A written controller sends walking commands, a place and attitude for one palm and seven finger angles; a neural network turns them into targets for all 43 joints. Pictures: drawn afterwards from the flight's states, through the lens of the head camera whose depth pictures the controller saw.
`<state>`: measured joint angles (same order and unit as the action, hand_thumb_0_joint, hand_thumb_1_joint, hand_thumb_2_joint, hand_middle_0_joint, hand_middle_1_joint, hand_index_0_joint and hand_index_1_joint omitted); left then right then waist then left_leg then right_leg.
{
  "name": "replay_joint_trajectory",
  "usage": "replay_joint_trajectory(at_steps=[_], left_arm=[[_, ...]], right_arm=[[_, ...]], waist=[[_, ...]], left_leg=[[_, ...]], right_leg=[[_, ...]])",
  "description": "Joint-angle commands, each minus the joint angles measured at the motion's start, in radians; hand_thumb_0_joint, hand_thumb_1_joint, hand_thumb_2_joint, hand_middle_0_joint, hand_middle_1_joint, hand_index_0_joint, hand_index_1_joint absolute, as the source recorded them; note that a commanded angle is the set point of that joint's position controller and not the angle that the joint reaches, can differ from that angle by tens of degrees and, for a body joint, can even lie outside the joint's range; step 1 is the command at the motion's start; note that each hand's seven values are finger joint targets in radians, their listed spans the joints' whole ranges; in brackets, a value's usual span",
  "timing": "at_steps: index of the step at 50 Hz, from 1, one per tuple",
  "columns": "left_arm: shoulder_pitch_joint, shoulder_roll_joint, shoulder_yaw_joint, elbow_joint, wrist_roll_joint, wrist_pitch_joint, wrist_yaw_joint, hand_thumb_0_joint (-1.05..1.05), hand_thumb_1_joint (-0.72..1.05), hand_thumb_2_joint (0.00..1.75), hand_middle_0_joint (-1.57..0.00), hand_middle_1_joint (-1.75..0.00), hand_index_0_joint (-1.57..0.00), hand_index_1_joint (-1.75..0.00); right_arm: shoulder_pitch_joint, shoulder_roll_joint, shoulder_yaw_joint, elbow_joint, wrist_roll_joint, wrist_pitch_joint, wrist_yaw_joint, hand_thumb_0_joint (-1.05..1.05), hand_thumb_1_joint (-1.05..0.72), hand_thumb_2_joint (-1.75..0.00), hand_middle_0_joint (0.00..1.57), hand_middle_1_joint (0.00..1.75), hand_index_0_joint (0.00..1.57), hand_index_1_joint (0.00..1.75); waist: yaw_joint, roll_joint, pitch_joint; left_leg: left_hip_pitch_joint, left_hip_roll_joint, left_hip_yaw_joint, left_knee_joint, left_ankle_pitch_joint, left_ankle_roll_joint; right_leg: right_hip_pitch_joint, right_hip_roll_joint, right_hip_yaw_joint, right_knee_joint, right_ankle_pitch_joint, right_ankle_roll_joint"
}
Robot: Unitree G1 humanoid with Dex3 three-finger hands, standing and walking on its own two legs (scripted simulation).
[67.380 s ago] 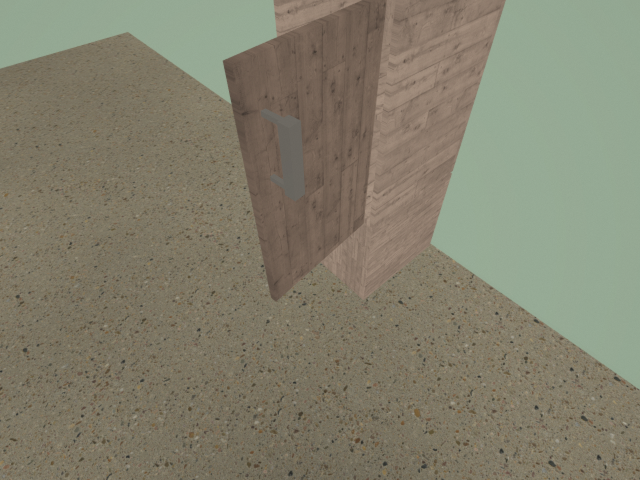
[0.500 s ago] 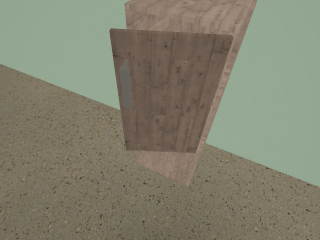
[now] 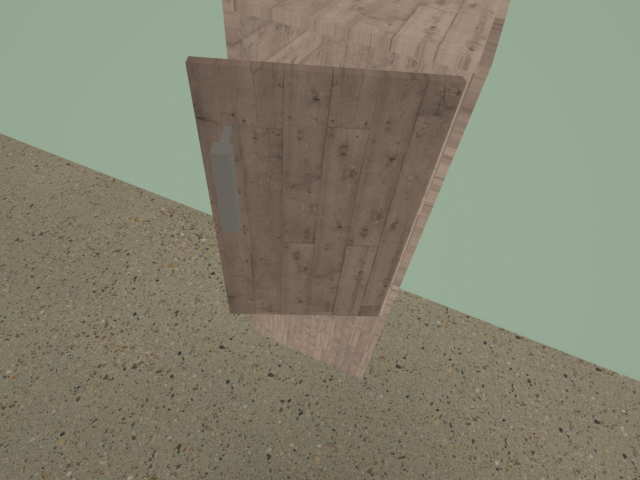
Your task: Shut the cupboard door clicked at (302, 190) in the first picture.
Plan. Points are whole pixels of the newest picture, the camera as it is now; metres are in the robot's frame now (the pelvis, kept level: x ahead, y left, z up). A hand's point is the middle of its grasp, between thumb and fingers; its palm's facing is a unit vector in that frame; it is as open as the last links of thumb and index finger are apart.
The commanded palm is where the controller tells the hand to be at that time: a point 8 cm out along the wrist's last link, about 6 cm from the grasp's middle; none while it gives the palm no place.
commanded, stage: shuffle to correct the standing spot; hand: left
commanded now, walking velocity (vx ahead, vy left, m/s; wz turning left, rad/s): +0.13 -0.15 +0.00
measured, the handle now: (229, 180) +0.49 +0.17 +0.09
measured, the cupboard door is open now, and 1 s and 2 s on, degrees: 25 25 25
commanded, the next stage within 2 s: come to a stop and stand still in 0.06 s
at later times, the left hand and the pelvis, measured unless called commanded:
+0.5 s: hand (245, 456) +0.19 +0.11 -0.17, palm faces +0.02 -0.99 -0.16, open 7.4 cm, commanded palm none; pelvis +0.07 -0.05 -0.01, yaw +2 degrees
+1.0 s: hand out of the picture +0.03 +0.15 -0.17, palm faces +0.05 -0.98 -0.20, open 7.4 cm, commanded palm none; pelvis +0.05 -0.03 +0.01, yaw +0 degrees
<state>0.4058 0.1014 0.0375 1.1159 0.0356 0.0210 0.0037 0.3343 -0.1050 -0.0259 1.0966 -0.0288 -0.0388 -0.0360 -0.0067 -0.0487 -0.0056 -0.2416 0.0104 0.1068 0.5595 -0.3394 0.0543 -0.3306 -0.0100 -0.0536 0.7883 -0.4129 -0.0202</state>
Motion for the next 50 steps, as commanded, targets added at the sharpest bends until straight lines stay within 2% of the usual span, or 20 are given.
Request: replay_joint_trajectory(at_steps=[1, 5, 9, 12, 13, 14, 15, 16, 17, 21, 23, 27, 28, 29, 30, 31, 34, 41, 45, 50], left_arm=[[-0.092, 0.063, 0.020, -0.114, -0.002, -0.031, -0.014, 0.00, 0.90, 0.90, -0.20, -0.30, -0.20, -0.30], [-0.151, 0.047, 0.016, -0.122, -0.011, -0.016, -0.019, 0.00, 0.90, 0.90, -0.20, -0.30, -0.20, -0.30], [-0.241, 0.062, 0.016, -0.155, -0.012, -0.012, -0.024, 0.00, 0.90, 0.90, -0.20, -0.30, -0.20, -0.30], [-0.140, 0.086, 0.017, -0.129, -0.017, -0.029, -0.007, 0.00, 0.90, 0.90, -0.20, -0.30, -0.20, -0.30], [-0.059, 0.141, 0.024, -0.100, -0.017, -0.043, 0.005, 0.00, 0.90, 0.90, -0.20, -0.30, -0.20, -0.30], [-0.008, 0.213, 0.037, -0.076, -0.016, -0.053, 0.023, 0.00, 0.90, 0.90, -0.20, -0.30, -0.20, -0.30], [-0.003, 0.258, 0.040, -0.076, -0.020, -0.053, 0.027, 0.00, 0.90, 0.90, -0.20, -0.30, -0.20, -0.30], [-0.041, 0.259, 0.043, -0.088, -0.019, -0.053, 0.035, 0.00, 0.90, 0.90, -0.20, -0.30, -0.20, -0.30], [-0.080, 0.253, 0.044, -0.101, -0.016, -0.048, 0.042, 0.00, 0.90, 0.90, -0.20, -0.30, -0.20, -0.30], [-0.223, 0.243, 0.053, -0.162, -0.004, -0.013, 0.051, 0.00, 0.90, 0.90, -0.20, -0.30, -0.20, -0.30], [-0.256, 0.246, 0.057, -0.187, -0.001, -0.004, 0.048, 0.00, 0.90, 0.90, -0.20, -0.30, -0.20, -0.30], [-0.304, 0.228, 0.061, -0.220, -0.002, 0.010, 0.040, 0.00, 0.90, 0.90, -0.20, -0.30, -0.20, -0.30], [-0.281, 0.193, 0.054, -0.229, -0.012, 0.019, 0.034, 0.00, 0.90, 0.90, -0.20, -0.30, -0.20, -0.30], [-0.251, 0.124, 0.043, -0.245, -0.021, 0.031, 0.030, 0.00, 0.90, 0.90, -0.20, -0.30, -0.20, -0.30], [-0.261, 0.119, 0.039, -0.252, -0.019, 0.035, 0.030, 0.00, 0.90, 0.90, -0.20, -0.30, -0.20, -0.30], [-0.239, 0.116, 0.039, -0.247, -0.010, 0.039, 0.034, 0.00, 0.90, 0.90, -0.20, -0.30, -0.20, -0.30], [-0.152, 0.130, 0.033, -0.175, -0.008, 0.020, 0.018, 0.00, 0.90, 0.90, -0.20, -0.30, -0.20, -0.30], [-0.151, 0.109, 0.000, -0.131, -0.018, 0.009, 0.017, 0.00, 0.90, 0.90, -0.20, -0.30, -0.20, -0.30], [-0.033, 0.114, -0.004, -0.068, -0.019, 0.000, 0.025, 0.00, 0.90, 0.90, -0.20, -0.30, -0.20, -0.30], [-0.045, 0.137, -0.023, -0.028, -0.019, -0.025, 0.031, 0.00, 0.90, 0.90, -0.20, -0.30, -0.20, -0.30]], right_arm=[[0.138, -0.148, -0.024, 0.004, -0.005, -0.026, -0.026, 0.00, -0.90, -0.90, 0.20, 0.30, 0.20, 0.30], [0.140, -0.148, -0.025, 0.018, -0.007, -0.025, -0.027, 0.00, -0.90, -0.90, 0.20, 0.30, 0.20, 0.30], [0.157, -0.158, -0.035, 0.026, -0.013, -0.011, -0.025, 0.00, -0.90, -0.90, 0.20, 0.30, 0.20, 0.30], [0.125, -0.163, -0.036, 0.024, -0.002, 0.003, -0.020, 0.00, -0.90, -0.90, 0.20, 0.30, 0.20, 0.30], [0.131, -0.144, -0.035, 0.023, 0.010, 0.002, -0.012, 0.00, -0.90, -0.90, 0.20, 0.30, 0.20, 0.30], [0.161, -0.093, -0.027, 0.014, 0.020, 0.003, -0.003, 0.00, -0.90, -0.90, 0.20, 0.30, 0.20, 0.30], [0.181, -0.083, -0.033, 0.004, 0.028, 0.019, -0.006, 0.00, -0.90, -0.90, 0.20, 0.30, 0.20, 0.30], [0.129, -0.072, -0.036, -0.014, 0.033, 0.036, -0.013, 0.00, -0.90, -0.90, 0.20, 0.30, 0.20, 0.30], [0.082, -0.075, -0.038, -0.024, 0.030, 0.046, -0.013, 0.00, -0.90, -0.90, 0.20, 0.30, 0.20, 0.30], [0.036, -0.087, -0.048, -0.038, 0.021, 0.071, 0.000, 0.00, -0.90, -0.90, 0.20, 0.30, 0.20, 0.30], [0.032, -0.082, -0.049, -0.057, 0.015, 0.080, 0.009, 0.00, -0.90, -0.90, 0.20, 0.30, 0.20, 0.30], [0.084, -0.097, -0.053, -0.077, 0.010, 0.066, 0.017, 0.00, -0.90, -0.90, 0.20, 0.30, 0.20, 0.30], [0.089, -0.132, -0.055, -0.087, 0.007, 0.056, 0.019, 0.00, -0.90, -0.90, 0.20, 0.30, 0.20, 0.30], [0.040, -0.215, -0.068, -0.121, -0.004, 0.044, 0.019, 0.00, -0.90, -0.90, 0.20, 0.30, 0.20, 0.30], [-0.052, -0.257, -0.068, -0.167, -0.012, 0.045, 0.013, 0.00, -0.90, -0.90, 0.20, 0.30, 0.20, 0.30], [-0.098, -0.253, -0.064, -0.177, -0.014, 0.036, 0.006, 0.00, -0.90, -0.90, 0.20, 0.30, 0.20, 0.30], [-0.162, -0.192, -0.037, -0.175, -0.004, 0.020, -0.006, 0.00, -0.90, -0.90, 0.20, 0.30, 0.20, 0.30], [-0.069, -0.200, -0.041, -0.094, 0.005, 0.029, -0.011, 0.00, -0.90, -0.90, 0.20, 0.30, 0.20, 0.30], [-0.097, -0.189, -0.034, -0.062, 0.017, 0.031, -0.007, 0.00, -0.90, -0.90, 0.20, 0.30, 0.20, 0.30], [-0.100, -0.132, -0.016, -0.024, 0.020, 0.036, 0.009, 0.00, -0.90, -0.90, 0.20, 0.30, 0.20, 0.30]], waist=[[-0.020, 0.102, 0.111], [-0.019, 0.169, 0.091], [-0.045, 0.206, 0.102], [0.021, 0.173, 0.001], [0.053, 0.093, -0.070], [0.053, -0.068, -0.169], [0.034, -0.099, -0.186], [0.040, -0.128, -0.161], [0.047, -0.212, -0.117], [0.017, -0.069, -0.035], [0.002, -0.107, -0.012], [-0.049, -0.100, -0.022], [-0.051, 0.026, -0.021], [-0.036, 0.335, 0.017], [-0.026, 0.346, 0.059], [-0.007, 0.340, 0.063], [0.029, 0.171, 0.014], [-0.030, 0.159, -0.016], [0.013, 0.124, -0.029], [-0.009, -0.042, 0.049]], left_leg=[[0.155, 0.357, -0.357, -0.338, 0.349, 0.154], [0.143, 0.286, -0.183, -0.300, 0.521, 0.107], [0.140, 0.263, -0.132, -0.249, 0.613, 0.073], [0.124, 0.197, -0.093, -0.088, 0.697, 0.009], [0.034, 0.161, -0.073, -0.001, 0.597, -0.031], [-0.111, 0.084, -0.009, 0.128, 0.249, -0.075], [-0.127, 0.026, -0.018, 0.254, -0.198, -0.091], [-0.155, 0.032, -0.048, 0.346, -0.306, -0.090], [-0.168, 0.044, -0.074, 0.408, -0.314, -0.088], [-0.150, 0.036, -0.087, 0.424, -0.213, -0.094], [-0.099, 0.029, -0.063, 0.387, -0.141, -0.100], [0.066, 0.023, -0.023, 0.058, 0.057, -0.093], [0.107, 0.068, -0.088, -0.089, 0.100, -0.074], [-0.001, 0.278, -0.362, -0.275, 0.134, 0.007], [-0.185, 0.362, -0.451, -0.372, 0.064, 0.100], [-0.198, 0.360, -0.477, -0.381, 0.060, 0.121], [0.004, 0.252, -0.269, -0.308, 0.216, 0.094], [0.214, 0.277, -0.229, -0.255, 0.547, 0.111], [0.138, 0.217, -0.187, -0.219, 0.407, 0.051], [0.113, 0.103, -0.106, -0.217, 0.175, -0.035]], right_leg=[[-0.314, -0.089, 0.057, 0.216, 0.041, 0.018], [-0.226, -0.085, 0.006, 0.078, 0.129, 0.036], [-0.146, -0.057, -0.056, -0.099, 0.151, 0.025], [0.125, -0.021, -0.079, -0.340, 0.331, 0.020], [0.319, -0.082, -0.021, -0.360, 0.557, 0.007], [0.515, -0.274, 0.124, -0.288, 0.998, -0.054], [0.509, -0.405, 0.149, -0.273, 1.315, -0.140], [0.447, -0.435, 0.169, -0.278, 1.402, -0.183], [0.369, -0.424, 0.182, -0.292, 1.360, -0.201], [0.188, -0.379, 0.110, -0.343, 0.964, -0.183], [0.070, -0.356, 0.093, -0.378, 0.776, -0.159], [-0.045, -0.292, 0.079, -0.316, 0.401, -0.084], [-0.100, -0.217, 0.042, -0.222, 0.224, -0.037], [-0.152, -0.071, -0.036, -0.060, -0.065, 0.043], [-0.081, -0.037, 0.032, 0.108, -0.139, 0.049], [-0.087, -0.038, 0.089, 0.200, -0.138, 0.039], [-0.124, -0.042, 0.102, 0.220, 0.017, 0.051], [-0.013, -0.048, 0.032, -0.128, -0.039, 0.060], [0.159, -0.051, 0.008, -0.393, 0.161, 0.047], [0.100, -0.117, 0.097, -0.480, 0.224, 0.015]])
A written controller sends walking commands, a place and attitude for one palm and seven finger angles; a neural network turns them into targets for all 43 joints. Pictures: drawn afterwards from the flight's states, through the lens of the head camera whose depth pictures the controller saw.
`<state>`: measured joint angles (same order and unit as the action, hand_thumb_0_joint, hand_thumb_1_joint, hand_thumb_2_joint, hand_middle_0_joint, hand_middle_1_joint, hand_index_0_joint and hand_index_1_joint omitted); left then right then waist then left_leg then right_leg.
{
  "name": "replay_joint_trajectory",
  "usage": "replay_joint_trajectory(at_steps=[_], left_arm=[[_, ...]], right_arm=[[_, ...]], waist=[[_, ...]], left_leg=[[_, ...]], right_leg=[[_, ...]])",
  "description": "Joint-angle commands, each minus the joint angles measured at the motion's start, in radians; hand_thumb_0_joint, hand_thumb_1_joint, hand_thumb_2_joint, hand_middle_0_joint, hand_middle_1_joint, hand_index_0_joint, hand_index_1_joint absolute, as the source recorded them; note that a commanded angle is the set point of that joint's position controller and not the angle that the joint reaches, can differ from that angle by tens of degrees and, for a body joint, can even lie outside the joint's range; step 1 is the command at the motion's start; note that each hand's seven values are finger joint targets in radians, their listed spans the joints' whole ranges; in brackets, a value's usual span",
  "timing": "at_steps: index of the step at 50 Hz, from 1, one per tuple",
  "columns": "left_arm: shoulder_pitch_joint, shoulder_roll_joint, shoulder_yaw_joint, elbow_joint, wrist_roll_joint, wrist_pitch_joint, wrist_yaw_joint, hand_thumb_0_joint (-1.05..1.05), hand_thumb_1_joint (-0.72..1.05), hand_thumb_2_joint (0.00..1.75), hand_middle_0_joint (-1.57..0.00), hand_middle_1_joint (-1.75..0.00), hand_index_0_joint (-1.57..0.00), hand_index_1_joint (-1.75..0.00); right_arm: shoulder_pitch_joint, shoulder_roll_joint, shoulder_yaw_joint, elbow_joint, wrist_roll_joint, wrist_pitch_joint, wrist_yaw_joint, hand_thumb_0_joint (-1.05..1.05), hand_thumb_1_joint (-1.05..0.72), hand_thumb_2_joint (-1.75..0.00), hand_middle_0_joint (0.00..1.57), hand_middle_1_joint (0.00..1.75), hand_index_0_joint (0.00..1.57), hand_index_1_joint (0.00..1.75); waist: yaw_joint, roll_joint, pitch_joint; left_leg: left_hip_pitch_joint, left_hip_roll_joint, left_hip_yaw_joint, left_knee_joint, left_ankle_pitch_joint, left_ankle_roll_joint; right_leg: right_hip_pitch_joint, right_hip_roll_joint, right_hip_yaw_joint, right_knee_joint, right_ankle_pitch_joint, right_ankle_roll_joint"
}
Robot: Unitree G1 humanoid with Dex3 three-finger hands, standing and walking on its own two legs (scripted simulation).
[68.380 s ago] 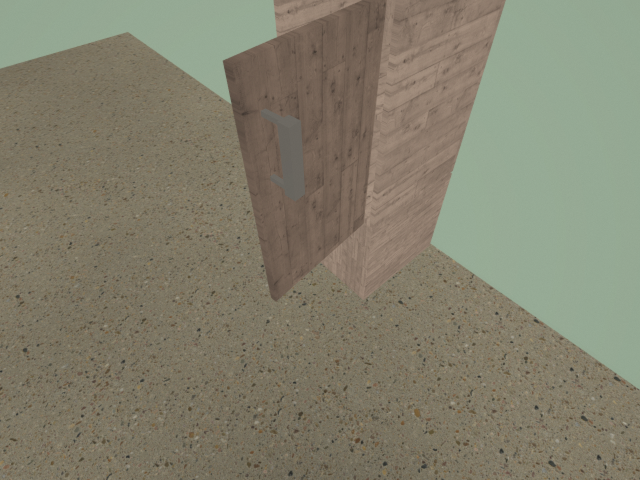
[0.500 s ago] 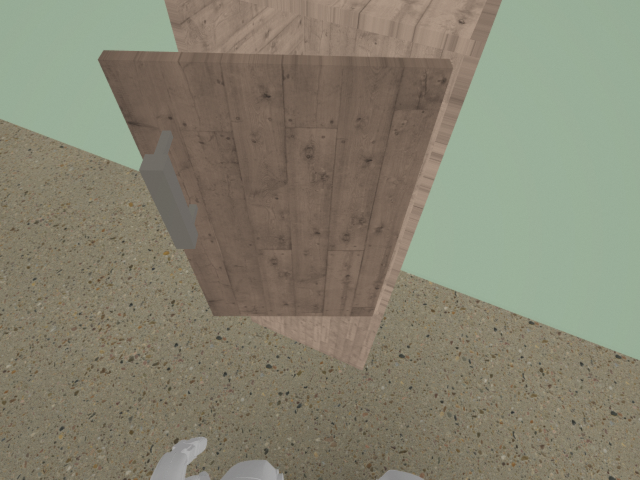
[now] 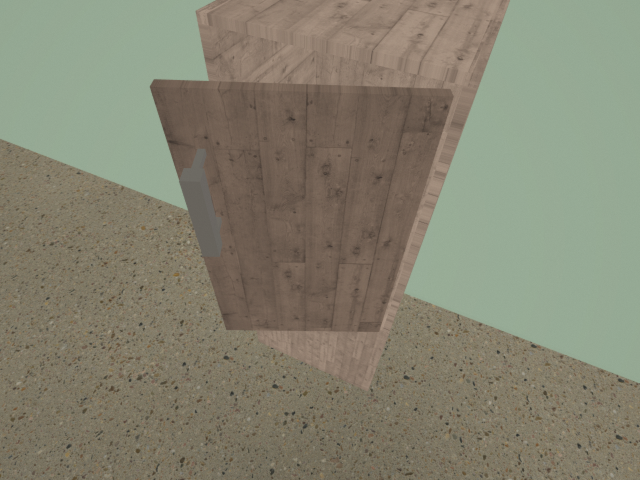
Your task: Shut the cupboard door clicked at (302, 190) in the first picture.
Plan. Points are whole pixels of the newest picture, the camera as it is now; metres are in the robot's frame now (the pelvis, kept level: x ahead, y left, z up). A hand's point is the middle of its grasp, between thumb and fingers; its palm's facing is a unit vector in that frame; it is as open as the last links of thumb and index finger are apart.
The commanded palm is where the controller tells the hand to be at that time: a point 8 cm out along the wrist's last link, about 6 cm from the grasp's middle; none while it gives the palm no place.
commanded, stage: come to a stop and stand still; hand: left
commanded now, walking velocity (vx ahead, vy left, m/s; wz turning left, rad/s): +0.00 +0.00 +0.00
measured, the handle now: (206, 204) +0.44 +0.20 +0.09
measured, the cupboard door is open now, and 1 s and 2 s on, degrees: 25 25 25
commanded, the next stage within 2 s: look again from close up in 0.46 s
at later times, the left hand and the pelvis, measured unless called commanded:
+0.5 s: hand out of the picture -0.04 +0.11 -0.18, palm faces +0.05 -0.99 -0.12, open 7.4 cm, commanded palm none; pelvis -0.01 -0.03 +0.00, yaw +0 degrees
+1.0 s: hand out of the picture +0.01 +0.17 -0.18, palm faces +0.02 -0.98 -0.21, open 7.4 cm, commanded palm none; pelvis +0.01 +0.00 +0.00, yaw +1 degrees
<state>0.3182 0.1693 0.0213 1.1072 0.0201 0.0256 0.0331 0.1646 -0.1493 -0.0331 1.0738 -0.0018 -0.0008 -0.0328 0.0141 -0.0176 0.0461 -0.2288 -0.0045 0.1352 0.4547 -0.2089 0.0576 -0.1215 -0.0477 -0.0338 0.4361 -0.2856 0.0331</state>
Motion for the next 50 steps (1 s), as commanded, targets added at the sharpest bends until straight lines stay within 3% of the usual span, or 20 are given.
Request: replay_joint_trajectory(at_steps=[1, 4, 7, 13, 27, 28, 29, 30, 31, 33, 35, 36, 40, 42, 45, 50], left_arm=[[0.036, 0.063, -0.010, -0.016, -0.004, -0.032, 0.002, 0.00, 0.90, 0.90, -0.20, -0.30, -0.20, -0.30], [0.047, 0.058, -0.014, -0.004, -0.007, -0.033, 0.004, 0.00, 0.90, 0.90, -0.20, -0.30, -0.20, -0.30], [0.065, 0.052, -0.015, 0.006, -0.008, -0.033, 0.006, 0.00, 0.90, 0.90, -0.20, -0.30, -0.20, -0.30], [0.084, 0.033, -0.013, 0.010, -0.010, -0.035, 0.010, 0.00, 0.90, 0.90, -0.20, -0.30, -0.20, -0.30], [0.119, -0.014, -0.007, 0.009, -0.010, -0.038, 0.015, 0.00, 0.90, 0.90, -0.20, -0.30, -0.20, -0.30], [0.140, 0.047, -0.019, 0.015, 0.012, -0.069, 0.043, 0.00, 0.90, 0.90, -0.20, -0.30, -0.20, -0.30], [0.085, 0.077, -0.010, -0.036, 0.001, -0.077, 0.035, 0.00, 0.90, 0.90, -0.20, -0.30, -0.20, -0.30], [0.037, 0.066, -0.012, -0.056, -0.002, -0.075, 0.029, 0.00, 0.90, 0.90, -0.20, -0.30, -0.20, -0.30], [0.045, 0.057, -0.011, -0.066, 0.000, -0.080, 0.028, 0.00, 0.90, 0.90, -0.20, -0.30, -0.20, -0.30], [0.064, 0.036, -0.015, -0.059, -0.005, -0.074, 0.023, 0.00, 0.90, 0.90, -0.20, -0.30, -0.20, -0.30], [0.077, 0.025, -0.020, -0.057, -0.005, -0.066, 0.020, 0.00, 0.90, 0.90, -0.20, -0.30, -0.20, -0.30], [0.074, 0.023, -0.022, -0.055, -0.002, -0.066, 0.019, 0.00, 0.90, 0.90, -0.20, -0.30, -0.20, -0.30], [0.066, 0.038, -0.021, -0.062, -0.004, -0.054, 0.018, 0.00, 0.90, 0.90, -0.20, -0.30, -0.20, -0.30], [0.067, 0.049, -0.021, -0.064, -0.004, -0.051, 0.016, 0.00, 0.90, 0.90, -0.20, -0.30, -0.20, -0.30], [0.062, 0.062, -0.020, -0.065, -0.004, -0.051, 0.014, 0.00, 0.90, 0.90, -0.20, -0.30, -0.20, -0.30], [0.047, 0.085, -0.018, -0.065, -0.005, -0.047, 0.012, 0.00, 0.90, 0.90, -0.20, -0.30, -0.20, -0.30]], right_arm=[[0.085, -0.089, -0.006, 0.011, -0.006, -0.003, 0.006, 0.00, -0.90, -0.90, 0.20, 0.30, 0.20, 0.30], [0.098, -0.081, 0.005, 0.043, -0.006, -0.002, 0.008, 0.00, -0.90, -0.90, 0.20, 0.30, 0.20, 0.30], [0.121, -0.070, 0.011, 0.064, -0.006, 0.001, 0.008, 0.00, -0.90, -0.90, 0.20, 0.30, 0.20, 0.30], [0.182, -0.042, 0.012, 0.087, -0.010, 0.004, 0.005, 0.00, -0.90, -0.90, 0.20, 0.30, 0.20, 0.30], [0.244, -0.002, 0.006, 0.098, -0.009, -0.006, -0.004, 0.00, -0.90, -0.90, 0.20, 0.30, 0.20, 0.30], [0.118, -0.060, 0.019, 0.007, -0.008, -0.030, 0.011, 0.00, -0.90, -0.90, 0.20, 0.30, 0.20, 0.30], [0.193, -0.018, 0.013, -0.013, -0.012, -0.019, 0.018, 0.00, -0.90, -0.90, 0.20, 0.30, 0.20, 0.30], [0.234, -0.032, 0.013, -0.003, -0.018, -0.013, 0.022, 0.00, -0.90, -0.90, 0.20, 0.30, 0.20, 0.30], [0.248, -0.026, 0.017, -0.006, -0.023, -0.022, 0.022, 0.00, -0.90, -0.90, 0.20, 0.30, 0.20, 0.30], [0.241, -0.043, 0.020, -0.027, -0.018, -0.028, 0.017, 0.00, -0.90, -0.90, 0.20, 0.30, 0.20, 0.30], [0.220, -0.059, 0.021, -0.043, -0.015, -0.028, 0.014, 0.00, -0.90, -0.90, 0.20, 0.30, 0.20, 0.30], [0.211, -0.055, 0.024, -0.039, -0.015, -0.032, 0.014, 0.00, -0.90, -0.90, 0.20, 0.30, 0.20, 0.30], [0.197, -0.087, 0.025, -0.040, -0.014, -0.028, 0.015, 0.00, -0.90, -0.90, 0.20, 0.30, 0.20, 0.30], [0.186, -0.097, 0.026, -0.038, -0.015, -0.029, 0.016, 0.00, -0.90, -0.90, 0.20, 0.30, 0.20, 0.30], [0.172, -0.112, 0.025, -0.039, -0.014, -0.031, 0.016, 0.00, -0.90, -0.90, 0.20, 0.30, 0.20, 0.30], [0.150, -0.128, 0.026, -0.032, -0.012, -0.033, 0.014, 0.00, -0.90, -0.90, 0.20, 0.30, 0.20, 0.30]], waist=[[-0.034, -0.090, 0.005], [-0.028, -0.023, 0.038], [-0.023, -0.002, 0.073], [-0.022, 0.003, 0.088], [-0.017, 0.010, 0.068], [0.017, 0.042, 0.101], [-0.059, 0.058, 0.027], [-0.073, 0.061, 0.025], [-0.063, 0.122, -0.014], [-0.047, 0.093, -0.033], [-0.033, 0.039, 0.003], [-0.027, 0.037, 0.025], [-0.022, 0.006, 0.066], [-0.017, 0.038, 0.067], [-0.015, 0.011, 0.027], [-0.014, 0.029, 0.010]], left_leg=[[0.108, 0.120, -0.135, -0.120, 0.044, -0.035], [0.099, 0.116, -0.130, -0.145, 0.008, -0.040], [0.070, 0.106, -0.130, -0.156, -0.030, -0.045], [0.045, 0.098, -0.124, -0.142, -0.039, -0.050], [0.033, 0.110, -0.120, -0.117, 0.013, -0.045], [-0.054, 0.117, -0.122, 0.107, 0.133, -0.066], [-0.025, 0.094, -0.127, 0.078, -0.065, -0.055], [-0.042, 0.090, -0.128, 0.068, -0.089, -0.048], [-0.020, 0.093, -0.137, 0.052, 0.002, -0.041], [-0.036, 0.108, -0.166, 0.016, -0.004, -0.018], [-0.063, 0.113, -0.181, -0.014, -0.031, -0.006], [-0.071, 0.113, -0.180, -0.023, 0.014, -0.003], [-0.066, 0.115, -0.187, -0.066, -0.029, -0.002], [-0.063, 0.115, -0.189, -0.087, -0.033, -0.001], [-0.016, 0.120, -0.179, -0.088, 0.016, 0.000], [0.025, 0.121, -0.161, -0.087, 0.086, -0.004]], right_leg=[[-0.114, -0.077, 0.073, -0.138, 0.079, -0.038], [-0.127, -0.078, 0.082, -0.159, 0.034, -0.039], [-0.136, -0.077, 0.085, -0.178, -0.018, -0.041], [-0.149, -0.072, 0.090, -0.184, -0.059, -0.049], [-0.132, -0.061, 0.077, -0.140, 0.035, -0.055], [-0.158, -0.100, 0.120, -0.123, 0.355, -0.064], [-0.176, -0.124, 0.128, -0.138, 0.037, -0.095], [-0.202, -0.083, 0.103, -0.104, -0.128, -0.105], [-0.174, -0.072, 0.075, -0.063, -0.019, -0.107], [-0.141, -0.039, 0.058, -0.013, -0.014, -0.100], [-0.143, -0.028, 0.052, -0.004, -0.022, -0.092], [-0.135, -0.031, 0.043, -0.003, 0.020, -0.088], [-0.149, -0.029, 0.040, -0.002, -0.020, -0.075], [-0.136, -0.031, 0.039, 0.000, -0.012, -0.072], [-0.123, -0.040, 0.039, -0.006, 0.023, -0.066], [-0.109, -0.048, 0.042, -0.019, 0.059, -0.059]])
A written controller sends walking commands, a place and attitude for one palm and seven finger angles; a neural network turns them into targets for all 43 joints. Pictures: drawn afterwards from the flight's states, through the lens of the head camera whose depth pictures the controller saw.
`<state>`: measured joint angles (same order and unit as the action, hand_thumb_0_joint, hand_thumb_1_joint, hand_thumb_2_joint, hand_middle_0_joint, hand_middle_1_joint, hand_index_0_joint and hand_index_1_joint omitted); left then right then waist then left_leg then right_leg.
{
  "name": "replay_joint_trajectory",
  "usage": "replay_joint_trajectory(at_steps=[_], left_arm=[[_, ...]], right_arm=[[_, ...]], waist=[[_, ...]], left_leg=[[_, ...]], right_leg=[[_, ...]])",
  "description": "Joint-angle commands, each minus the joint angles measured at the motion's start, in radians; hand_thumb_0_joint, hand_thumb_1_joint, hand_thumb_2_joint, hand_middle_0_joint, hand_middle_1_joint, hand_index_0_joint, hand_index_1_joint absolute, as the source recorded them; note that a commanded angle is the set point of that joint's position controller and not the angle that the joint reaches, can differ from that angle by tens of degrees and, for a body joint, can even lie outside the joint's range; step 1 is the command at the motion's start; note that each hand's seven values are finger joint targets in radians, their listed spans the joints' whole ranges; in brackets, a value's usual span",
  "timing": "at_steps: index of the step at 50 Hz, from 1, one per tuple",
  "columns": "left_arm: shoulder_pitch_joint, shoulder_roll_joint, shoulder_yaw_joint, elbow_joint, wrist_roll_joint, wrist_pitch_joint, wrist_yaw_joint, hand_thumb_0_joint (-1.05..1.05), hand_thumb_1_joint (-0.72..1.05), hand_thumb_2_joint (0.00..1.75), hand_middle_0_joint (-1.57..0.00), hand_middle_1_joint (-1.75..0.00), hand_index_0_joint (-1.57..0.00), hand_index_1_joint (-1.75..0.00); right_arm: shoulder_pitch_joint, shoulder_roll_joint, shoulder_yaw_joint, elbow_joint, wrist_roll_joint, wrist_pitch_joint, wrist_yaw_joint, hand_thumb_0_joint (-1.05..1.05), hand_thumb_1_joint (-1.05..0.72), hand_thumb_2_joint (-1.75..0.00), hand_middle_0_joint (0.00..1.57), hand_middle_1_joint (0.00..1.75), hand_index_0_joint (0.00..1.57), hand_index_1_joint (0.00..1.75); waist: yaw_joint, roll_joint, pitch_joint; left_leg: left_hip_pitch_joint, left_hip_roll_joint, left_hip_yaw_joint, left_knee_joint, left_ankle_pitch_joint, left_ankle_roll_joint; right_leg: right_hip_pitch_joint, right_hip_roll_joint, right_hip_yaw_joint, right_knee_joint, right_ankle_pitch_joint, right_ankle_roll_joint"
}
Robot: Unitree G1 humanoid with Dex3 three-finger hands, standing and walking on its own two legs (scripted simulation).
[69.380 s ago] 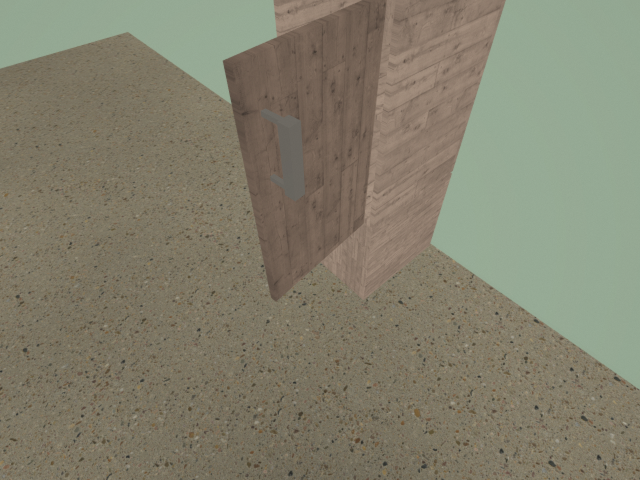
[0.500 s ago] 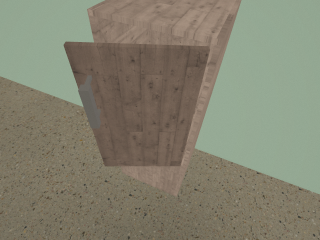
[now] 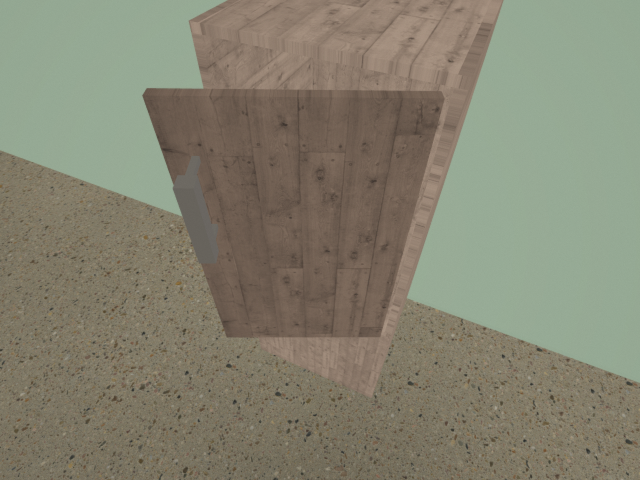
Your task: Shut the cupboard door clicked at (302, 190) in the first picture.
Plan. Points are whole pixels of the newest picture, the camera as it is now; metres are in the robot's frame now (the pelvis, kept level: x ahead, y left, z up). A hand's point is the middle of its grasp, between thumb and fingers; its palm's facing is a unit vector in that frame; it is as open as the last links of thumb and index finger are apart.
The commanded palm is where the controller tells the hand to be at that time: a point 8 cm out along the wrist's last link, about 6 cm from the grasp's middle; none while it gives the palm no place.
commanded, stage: look again from close up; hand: left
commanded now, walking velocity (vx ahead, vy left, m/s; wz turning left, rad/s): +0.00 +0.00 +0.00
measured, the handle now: (201, 211) +0.44 +0.20 +0.09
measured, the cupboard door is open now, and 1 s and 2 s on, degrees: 25 25 25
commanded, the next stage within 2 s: raise the hand and make a fist in 0.06 s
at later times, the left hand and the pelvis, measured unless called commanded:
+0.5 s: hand (198, 453) +0.16 +0.15 -0.02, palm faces +0.06 -1.00 -0.03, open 6.6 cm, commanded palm +0.11 +0.22 -0.03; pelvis -0.02 -0.04 -0.07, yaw +4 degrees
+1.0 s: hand (162, 432) +0.17 +0.19 +0.02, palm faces +0.09 -0.99 -0.04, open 4.1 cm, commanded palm +0.13 +0.23 +0.02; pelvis -0.01 -0.03 -0.05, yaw +4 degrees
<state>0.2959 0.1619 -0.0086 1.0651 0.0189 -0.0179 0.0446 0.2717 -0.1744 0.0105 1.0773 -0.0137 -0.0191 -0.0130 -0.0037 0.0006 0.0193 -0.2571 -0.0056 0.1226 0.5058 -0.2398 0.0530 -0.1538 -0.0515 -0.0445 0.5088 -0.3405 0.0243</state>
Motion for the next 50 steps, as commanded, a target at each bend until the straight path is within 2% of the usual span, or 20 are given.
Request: replay_joint_trajectory(at_steps=[1, 7, 8, 9, 10, 11, 12, 14, 15, 16, 18, 19, 20, 22, 23, 27, 32, 37, 41, 50], left_arm=[[0.075, 0.091, 0.013, -0.021, -0.002, -0.005, 0.000, 0.00, 0.90, 0.90, -0.20, -0.30, -0.20, -0.30], [0.064, 0.103, 0.011, -0.012, -0.003, -0.004, 0.000, 0.00, 0.90, 0.90, -0.20, -0.30, -0.20, -0.30], [0.102, 0.113, 0.008, -0.001, 0.010, -0.012, 0.033, 0.00, 0.90, 0.90, -0.20, -0.30, -0.20, -0.30], [-0.779, 0.709, 0.432, -1.707, -0.113, -0.293, 0.053, 0.00, 0.90, 0.90, -0.20, -0.30, -0.20, -0.30], [-0.016, 0.206, 0.049, -1.377, -0.138, -0.211, 0.059, 0.00, 0.90, 0.90, -0.22, -0.32, -0.22, -0.32], [0.225, -0.018, -0.034, -1.299, -0.188, -0.071, 0.079, 0.00, 0.90, 0.90, -0.24, -0.34, -0.24, -0.34], [0.142, -0.003, -0.016, -1.213, -0.179, -0.053, 0.074, 0.00, 0.90, 0.90, -0.25, -0.36, -0.25, -0.36], [0.142, 0.031, 0.067, -1.123, -0.186, -0.141, 0.028, 0.00, 0.90, 0.90, -0.29, -0.40, -0.29, -0.40], [0.273, 0.022, 0.105, -1.018, -0.205, -0.211, -0.011, 0.00, 0.90, 0.90, -0.31, -0.42, -0.31, -0.42], [0.377, 0.029, 0.144, -0.925, -0.221, -0.285, -0.068, 0.00, 0.90, 0.90, -0.33, -0.44, -0.33, -0.44], [0.392, 0.051, 0.214, -0.870, -0.253, -0.473, -0.201, 0.00, 0.90, 0.90, -0.36, -0.48, -0.36, -0.48], [0.376, 0.052, 0.201, -0.874, -0.265, -0.562, -0.282, 0.00, 0.90, 0.90, -0.38, -0.50, -0.38, -0.50], [0.370, 0.093, 0.235, -0.871, -0.274, -0.609, -0.343, 0.00, 0.90, 0.90, -0.40, -0.52, -0.40, -0.52], [0.325, 0.161, 0.268, -0.967, -0.309, -0.574, -0.409, 0.00, 0.90, 0.90, -0.44, -0.56, -0.44, -0.56], [0.261, 0.212, 0.312, -1.053, -0.337, -0.545, -0.417, 0.00, 0.90, 0.90, -0.46, -0.58, -0.46, -0.58], [0.050, 0.241, 0.308, -1.391, -0.367, -0.523, -0.357, 0.00, 0.90, 0.90, -0.53, -0.66, -0.53, -0.66], [-0.048, 0.219, 0.231, -1.398, -0.347, -0.568, -0.361, 0.00, 0.90, 0.90, -0.62, -0.76, -0.62, -0.76], [0.096, 0.239, 0.273, -1.278, -0.367, -0.403, -0.440, 0.00, 0.90, 0.90, -0.71, -0.86, -0.71, -0.86], [0.189, 0.261, 0.374, -1.294, -0.384, -0.312, -0.400, 0.00, 0.90, 0.90, -0.79, -0.94, -0.79, -0.94], [0.179, 0.184, 0.255, -1.386, -0.363, -0.397, -0.331, 0.00, 0.90, 0.90, -0.95, -1.12, -0.95, -1.12]], right_arm=[[0.038, -0.094, -0.016, -0.032, 0.002, -0.017, -0.007, 0.00, -0.90, -0.90, 0.20, 0.30, 0.20, 0.30], [0.017, -0.104, -0.017, -0.020, 0.003, -0.015, -0.008, 0.00, -0.90, -0.90, 0.20, 0.30, 0.20, 0.30], [-0.034, -0.138, -0.024, -0.084, 0.010, -0.010, -0.004, 0.00, -0.90, -0.90, 0.20, 0.30, 0.20, 0.30], [0.065, -0.331, -0.074, -0.359, 0.026, -0.209, -0.077, 0.00, -0.90, -0.90, 0.20, 0.30, 0.20, 0.30], [0.001, -0.206, -0.009, -0.364, 0.081, -0.297, -0.098, 0.00, -0.90, -0.90, 0.20, 0.30, 0.20, 0.30], [-0.050, -0.162, -0.026, -0.355, 0.073, -0.343, -0.085, 0.00, -0.90, -0.90, 0.20, 0.30, 0.20, 0.30], [-0.007, -0.162, -0.049, -0.330, 0.067, -0.354, -0.047, 0.00, -0.90, -0.90, 0.20, 0.30, 0.20, 0.30], [-0.053, -0.187, -0.086, -0.418, 0.044, -0.366, -0.010, 0.00, -0.90, -0.90, 0.20, 0.30, 0.20, 0.30], [-0.074, -0.185, -0.089, -0.452, 0.039, -0.362, -0.001, 0.00, -0.90, -0.90, 0.20, 0.30, 0.20, 0.30], [-0.090, -0.185, -0.091, -0.483, 0.042, -0.355, 0.014, 0.00, -0.90, -0.90, 0.20, 0.30, 0.20, 0.30], [-0.124, -0.181, -0.105, -0.514, 0.021, -0.332, 0.026, 0.00, -0.90, -0.90, 0.20, 0.30, 0.20, 0.30], [-0.144, -0.186, -0.112, -0.536, 0.015, -0.325, 0.029, 0.00, -0.90, -0.90, 0.20, 0.30, 0.20, 0.30], [-0.156, -0.186, -0.121, -0.574, 0.025, -0.318, 0.030, 0.00, -0.90, -0.90, 0.20, 0.30, 0.20, 0.30], [-0.181, -0.197, -0.114, -0.662, 0.044, -0.296, 0.030, 0.00, -0.90, -0.90, 0.20, 0.30, 0.20, 0.30], [-0.190, -0.196, -0.113, -0.694, 0.054, -0.290, 0.018, 0.00, -0.90, -0.90, 0.20, 0.30, 0.20, 0.30], [-0.135, -0.175, -0.093, -0.731, 0.055, -0.294, -0.020, 0.00, -0.90, -0.90, 0.20, 0.30, 0.20, 0.30], [-0.082, -0.184, -0.071, -0.649, 0.048, -0.325, -0.057, 0.00, -0.90, -0.90, 0.20, 0.30, 0.20, 0.30], [-0.082, -0.188, -0.063, -0.658, 0.066, -0.307, -0.066, 0.00, -0.90, -0.90, 0.20, 0.30, 0.20, 0.30], [-0.106, -0.161, -0.064, -0.677, 0.060, -0.278, -0.062, 0.00, -0.90, -0.90, 0.20, 0.30, 0.20, 0.30], [-0.081, -0.183, -0.059, -0.692, 0.051, -0.300, -0.042, 0.00, -0.90, -0.90, 0.20, 0.30, 0.20, 0.30]], waist=[[0.008, 0.004, 0.033], [0.005, 0.007, 0.035], [0.019, -0.074, 0.085], [-0.153, 0.093, -0.347], [-0.016, 0.433, -0.530], [-0.023, 0.383, -0.424], [-0.041, 0.193, -0.226], [-0.034, 0.032, -0.001], [-0.010, -0.098, 0.009], [0.023, -0.102, -0.018], [0.050, -0.274, -0.094], [0.050, -0.289, -0.117], [0.060, -0.264, -0.137], [0.088, -0.062, -0.196], [0.086, -0.044, -0.244], [0.018, 0.044, -0.308], [-0.061, 0.022, -0.233], [-0.002, 0.028, -0.310], [0.057, -0.013, -0.349], [0.019, 0.015, -0.277]], left_leg=[[0.060, 0.122, -0.143, -0.138, 0.143, 0.003], [0.084, 0.118, -0.130, -0.131, 0.174, -0.004], [0.021, 0.150, -0.140, 0.038, 0.275, -0.026], [0.441, 0.088, -0.178, 0.064, 0.489, -0.026], [0.562, 0.129, -0.246, -0.001, 0.635, -0.068], [0.400, 0.118, -0.247, -0.080, 0.638, -0.112], [0.204, 0.105, -0.237, -0.087, 0.497, -0.101], [-0.076, 0.051, -0.205, 0.020, 0.062, -0.091], [-0.184, 0.025, -0.186, 0.096, -0.033, -0.075], [-0.237, 0.001, -0.160, 0.164, -0.011, -0.071], [-0.395, -0.006, -0.135, 0.326, 0.015, -0.073], [-0.485, -0.016, -0.128, 0.390, -0.032, -0.075], [-0.546, -0.022, -0.115, 0.431, -0.080, -0.072], [-0.552, -0.037, -0.092, 0.450, -0.124, -0.057], [-0.545, -0.038, -0.086, 0.467, -0.143, -0.049], [-0.501, -0.009, -0.120, 0.538, -0.163, -0.027], [-0.501, 0.020, -0.158, 0.577, -0.125, -0.014], [-0.457, 0.012, -0.167, 0.507, -0.039, -0.014], [-0.402, 0.008, -0.171, 0.432, 0.048, -0.023], [-0.297, 0.010, -0.170, 0.327, 0.007, -0.023]], right_leg=[[-0.066, -0.045, 0.053, -0.097, 0.138, -0.049], [-0.066, -0.052, 0.066, -0.114, 0.175, -0.046], [-0.114, -0.079, 0.109, -0.156, 0.311, -0.038], [-0.154, 0.031, -0.034, 0.095, 0.463, -0.044], [-0.244, 0.061, -0.055, 0.238, 0.132, -0.041], [-0.261, 0.080, -0.060, 0.329, 0.008, -0.041], [-0.339, 0.051, -0.028, 0.300, -0.013, -0.029], [-0.387, 0.054, -0.063, 0.130, -0.022, -0.045], [-0.416, 0.062, -0.072, 0.098, -0.017, -0.048], [-0.416, 0.058, -0.051, 0.117, -0.005, -0.057], [-0.497, 0.054, -0.021, 0.276, 0.070, -0.052], [-0.528, 0.037, 0.027, 0.324, 0.050, -0.043], [-0.536, 0.025, 0.078, 0.340, -0.012, -0.042], [-0.512, 0.015, 0.143, 0.326, -0.127, -0.052], [-0.489, 0.007, 0.183, 0.298, -0.185, -0.042], [-0.541, 0.004, 0.256, 0.238, -0.275, -0.006], [-0.602, 0.024, 0.227, 0.257, -0.153, 0.003], [-0.458, 0.012, 0.206, 0.250, 0.024, 0.030], [-0.341, 0.009, 0.163, 0.259, 0.211, 0.039], [-0.456, 0.072, 0.012, 0.282, 0.054, -0.031]])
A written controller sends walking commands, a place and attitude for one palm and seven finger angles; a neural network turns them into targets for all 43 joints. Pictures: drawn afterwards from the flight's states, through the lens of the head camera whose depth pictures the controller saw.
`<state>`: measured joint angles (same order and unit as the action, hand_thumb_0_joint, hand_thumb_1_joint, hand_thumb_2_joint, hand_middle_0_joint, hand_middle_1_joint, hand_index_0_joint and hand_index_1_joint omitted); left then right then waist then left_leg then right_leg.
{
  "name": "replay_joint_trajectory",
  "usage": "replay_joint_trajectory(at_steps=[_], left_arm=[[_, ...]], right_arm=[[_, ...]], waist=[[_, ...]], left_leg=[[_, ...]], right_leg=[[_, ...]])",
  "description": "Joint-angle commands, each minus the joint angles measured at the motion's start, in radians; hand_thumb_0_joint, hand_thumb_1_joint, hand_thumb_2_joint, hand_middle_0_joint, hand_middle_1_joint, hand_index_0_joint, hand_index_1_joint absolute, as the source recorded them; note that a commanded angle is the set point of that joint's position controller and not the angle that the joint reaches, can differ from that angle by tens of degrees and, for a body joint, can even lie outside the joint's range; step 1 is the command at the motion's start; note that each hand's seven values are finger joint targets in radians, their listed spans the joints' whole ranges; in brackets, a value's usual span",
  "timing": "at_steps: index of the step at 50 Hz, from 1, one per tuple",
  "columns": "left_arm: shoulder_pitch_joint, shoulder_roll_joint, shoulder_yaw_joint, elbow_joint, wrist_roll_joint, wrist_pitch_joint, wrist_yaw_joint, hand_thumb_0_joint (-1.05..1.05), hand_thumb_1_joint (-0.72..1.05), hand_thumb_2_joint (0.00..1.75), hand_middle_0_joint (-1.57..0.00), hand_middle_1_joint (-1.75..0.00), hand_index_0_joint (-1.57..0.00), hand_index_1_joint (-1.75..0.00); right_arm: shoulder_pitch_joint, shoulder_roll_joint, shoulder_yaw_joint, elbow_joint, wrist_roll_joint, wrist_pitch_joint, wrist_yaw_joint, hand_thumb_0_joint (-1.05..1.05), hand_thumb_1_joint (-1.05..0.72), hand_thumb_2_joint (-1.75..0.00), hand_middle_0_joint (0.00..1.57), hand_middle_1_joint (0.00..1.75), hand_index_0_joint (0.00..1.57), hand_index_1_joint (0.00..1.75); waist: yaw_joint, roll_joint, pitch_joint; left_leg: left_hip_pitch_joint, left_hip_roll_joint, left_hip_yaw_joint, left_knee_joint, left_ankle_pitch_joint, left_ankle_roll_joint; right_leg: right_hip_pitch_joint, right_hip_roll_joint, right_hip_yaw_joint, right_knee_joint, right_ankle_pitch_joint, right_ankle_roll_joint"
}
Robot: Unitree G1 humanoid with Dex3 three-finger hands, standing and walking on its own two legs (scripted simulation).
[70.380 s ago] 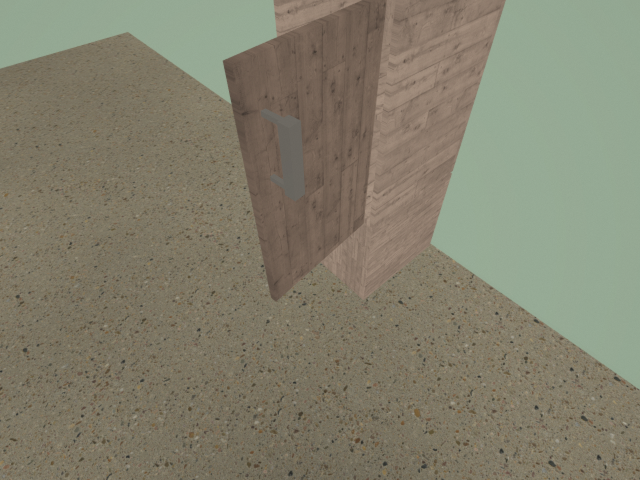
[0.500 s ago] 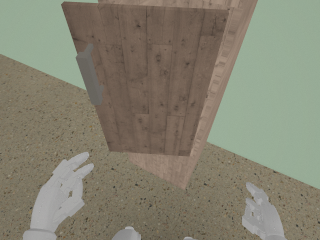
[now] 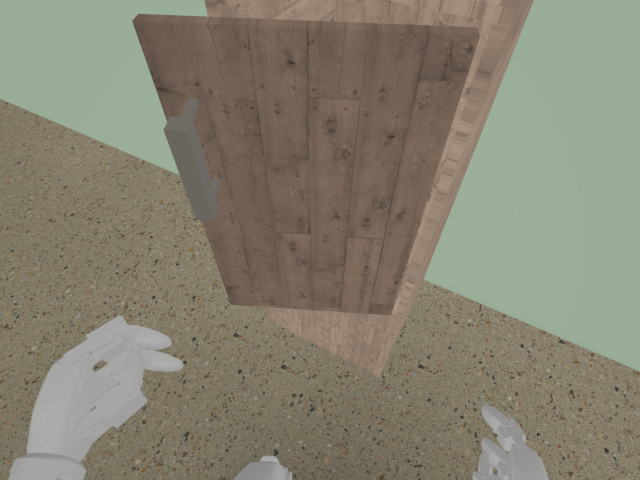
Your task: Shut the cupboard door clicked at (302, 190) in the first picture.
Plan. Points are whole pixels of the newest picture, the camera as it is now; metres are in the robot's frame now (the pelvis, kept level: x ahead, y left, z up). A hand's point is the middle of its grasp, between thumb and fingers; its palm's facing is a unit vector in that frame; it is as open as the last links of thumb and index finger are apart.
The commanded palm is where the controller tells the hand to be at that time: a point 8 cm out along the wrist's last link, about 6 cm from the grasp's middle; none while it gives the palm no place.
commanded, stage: raise the hand and make a fist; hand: left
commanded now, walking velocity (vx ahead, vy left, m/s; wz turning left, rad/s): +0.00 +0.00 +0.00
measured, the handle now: (199, 161) +0.47 +0.19 +0.15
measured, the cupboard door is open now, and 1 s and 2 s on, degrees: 25 25 25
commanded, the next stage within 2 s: bring the fist close to the handle in 1.08 s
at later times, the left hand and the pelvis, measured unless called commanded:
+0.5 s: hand (108, 360) +0.21 +0.22 +0.12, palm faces +0.02 -1.00 -0.06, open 3.1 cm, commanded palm +0.19 +0.27 +0.13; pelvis +0.00 +0.03 +0.02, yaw +1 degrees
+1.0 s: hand (129, 335) +0.23 +0.20 +0.14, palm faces +0.03 -1.00 -0.06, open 3.1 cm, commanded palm +0.20 +0.24 +0.15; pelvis +0.00 +0.00 +0.04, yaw +1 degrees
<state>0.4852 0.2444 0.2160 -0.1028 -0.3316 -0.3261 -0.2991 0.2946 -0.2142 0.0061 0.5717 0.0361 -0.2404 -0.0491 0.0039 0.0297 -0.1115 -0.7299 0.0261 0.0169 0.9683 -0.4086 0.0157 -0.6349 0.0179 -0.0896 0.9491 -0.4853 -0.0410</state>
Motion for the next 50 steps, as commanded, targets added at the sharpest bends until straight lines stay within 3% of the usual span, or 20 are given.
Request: replay_joint_trajectory(at_steps=[1, 3, 6, 10, 22, 30, 34, 36, 37, 41, 45, 46, 48, 50], left_arm=[[-0.020, 0.110, 0.029, -0.230, -0.009, -0.086, 0.018, 0.00, 0.90, 0.90, -0.97, -1.14, -0.97, -1.14], [-0.036, 0.114, 0.019, -0.267, 0.001, -0.083, 0.030, 0.00, 0.90, 0.90, -1.01, -1.18, -1.01, -1.18], [-0.066, 0.142, 0.031, -0.300, 0.017, -0.063, 0.060, 0.00, 0.90, 0.90, -1.06, -1.24, -1.06, -1.24], [-0.083, 0.127, 0.014, -0.329, 0.029, -0.024, 0.089, 0.00, 0.90, 0.90, -1.13, -1.32, -1.13, -1.32], [-0.205, 0.137, 0.005, -0.326, 0.042, 0.119, 0.089, 0.00, 0.90, 0.90, -1.30, -1.50, -1.30, -1.50], [-0.303, 0.169, 0.043, -0.324, 0.029, 0.171, 0.076, 0.00, 0.90, 0.90, -1.30, -1.50, -1.30, -1.50], [-0.337, 0.176, 0.052, -0.318, 0.019, 0.195, 0.069, 0.00, 0.90, 0.90, -1.30, -1.50, -1.30, -1.50], [-0.287, 0.168, 0.058, -0.260, 0.017, 0.209, 0.066, 0.00, 0.90, 0.90, -1.30, -1.50, -1.30, -1.50], [-0.286, 0.147, 0.040, -0.262, 0.016, 0.210, 0.062, 0.00, 0.90, 0.90, -1.30, -1.50, -1.30, -1.50], [-0.292, 0.174, 0.065, -0.263, 0.017, 0.205, 0.067, 0.00, 0.90, 0.90, -1.30, -1.50, -1.30, -1.50], [-0.319, 0.165, 0.058, -0.294, 0.020, 0.175, 0.078, 0.00, 0.90, 0.90, -1.30, -1.50, -1.30, -1.50], [-0.316, 0.193, 0.078, -0.283, 0.023, 0.170, 0.083, 0.00, 0.90, 0.90, -1.30, -1.50, -1.30, -1.50], [-0.321, 0.172, 0.061, -0.301, 0.027, 0.157, 0.084, 0.00, 0.90, 0.90, -1.30, -1.50, -1.30, -1.50], [-0.314, 0.162, 0.055, -0.293, 0.026, 0.149, 0.084, 0.00, 0.90, 0.90, -1.30, -1.50, -1.30, -1.50]], right_arm=[[-0.108, -0.147, -0.052, -0.187, -0.002, -0.080, -0.005, 0.00, -0.90, -0.90, 0.20, 0.30, 0.20, 0.30], [-0.099, -0.151, -0.050, -0.192, 0.003, -0.084, -0.004, 0.00, -0.90, -0.90, 0.20, 0.30, 0.20, 0.30], [-0.103, -0.154, -0.044, -0.191, 0.002, -0.083, -0.006, 0.00, -0.90, -0.90, 0.20, 0.30, 0.20, 0.30], [-0.103, -0.153, -0.031, -0.201, 0.006, -0.077, -0.007, 0.00, -0.90, -0.90, 0.20, 0.30, 0.20, 0.30], [-0.119, -0.154, 0.001, -0.205, 0.011, -0.056, -0.006, 0.00, -0.90, -0.90, 0.20, 0.30, 0.20, 0.30], [-0.133, -0.155, 0.011, -0.182, 0.014, -0.069, -0.015, 0.00, -0.90, -0.90, 0.20, 0.30, 0.20, 0.30], [-0.142, -0.155, 0.010, -0.168, 0.017, -0.076, -0.017, 0.00, -0.90, -0.90, 0.20, 0.30, 0.20, 0.30], [-0.136, -0.159, 0.008, -0.161, 0.017, -0.077, -0.016, 0.00, -0.90, -0.90, 0.20, 0.30, 0.20, 0.30], [-0.140, -0.154, 0.007, -0.163, 0.019, -0.077, -0.014, 0.00, -0.90, -0.90, 0.20, 0.30, 0.20, 0.30], [-0.137, -0.161, 0.003, -0.161, 0.014, -0.076, -0.012, 0.00, -0.90, -0.90, 0.20, 0.30, 0.20, 0.30], [-0.142, -0.155, 0.001, -0.164, 0.014, -0.078, -0.011, 0.00, -0.90, -0.90, 0.20, 0.30, 0.20, 0.30], [-0.139, -0.159, 0.000, -0.160, 0.011, -0.078, -0.011, 0.00, -0.90, -0.90, 0.20, 0.30, 0.20, 0.30], [-0.142, -0.153, 0.000, -0.160, 0.012, -0.081, -0.009, 0.00, -0.90, -0.90, 0.20, 0.30, 0.20, 0.30], [-0.140, -0.152, -0.002, -0.157, 0.013, -0.082, -0.009, 0.00, -0.90, -0.90, 0.20, 0.30, 0.20, 0.30]], waist=[[0.014, 0.004, -0.135], [0.008, 0.018, -0.163], [0.007, 0.037, -0.137], [0.008, 0.071, -0.126], [0.003, 0.058, -0.045], [0.013, 0.063, -0.062], [0.015, 0.050, -0.059], [0.021, 0.004, -0.042], [0.018, 0.005, -0.037], [0.022, -0.010, -0.029], [0.016, 0.011, -0.037], [0.017, -0.020, -0.032], [0.016, 0.037, -0.050], [0.013, 0.020, -0.045]], left_leg=[[0.177, -0.021, -0.068, -0.143, 0.167, 0.015], [0.211, -0.018, -0.073, -0.163, 0.150, 0.016], [0.232, -0.010, -0.089, -0.200, 0.109, 0.014], [0.277, -0.003, -0.103, -0.246, 0.104, 0.007], [0.348, 0.002, -0.115, -0.340, 0.075, 0.003], [0.409, -0.006, -0.100, -0.374, 0.126, 0.005], [0.433, -0.012, -0.085, -0.384, 0.161, 0.008], [0.424, -0.013, -0.079, -0.384, 0.181, 0.009], [0.428, -0.015, -0.071, -0.383, 0.185, 0.011], [0.420, -0.020, -0.062, -0.381, 0.185, 0.012], [0.434, -0.024, -0.050, -0.373, 0.184, 0.014], [0.420, -0.023, -0.049, -0.365, 0.188, 0.016], [0.437, -0.027, -0.042, -0.363, 0.201, 0.014], [0.437, -0.028, -0.042, -0.360, 0.195, 0.014]], right_leg=[[0.030, 0.005, 0.055, -0.161, 0.183, 0.029], [0.027, 0.008, 0.040, -0.162, 0.160, 0.025], [0.031, 0.013, 0.026, -0.172, 0.132, 0.019], [0.055, 0.016, 0.008, -0.184, 0.149, 0.015], [0.132, 0.018, 0.002, -0.277, 0.162, 0.018], [0.203, 0.014, 0.009, -0.337, 0.195, 0.018], [0.237, 0.010, 0.018, -0.371, 0.221, 0.020], [0.251, 0.010, 0.022, -0.383, 0.236, 0.021], [0.246, 0.007, 0.024, -0.388, 0.242, 0.024], [0.257, 0.003, 0.039, -0.401, 0.234, 0.027], [0.247, 0.000, 0.047, -0.406, 0.225, 0.030], [0.255, -0.002, 0.058, -0.409, 0.224, 0.032], [0.259, -0.006, 0.059, -0.403, 0.243, 0.030], [0.251, -0.005, 0.057, -0.405, 0.240, 0.033]])
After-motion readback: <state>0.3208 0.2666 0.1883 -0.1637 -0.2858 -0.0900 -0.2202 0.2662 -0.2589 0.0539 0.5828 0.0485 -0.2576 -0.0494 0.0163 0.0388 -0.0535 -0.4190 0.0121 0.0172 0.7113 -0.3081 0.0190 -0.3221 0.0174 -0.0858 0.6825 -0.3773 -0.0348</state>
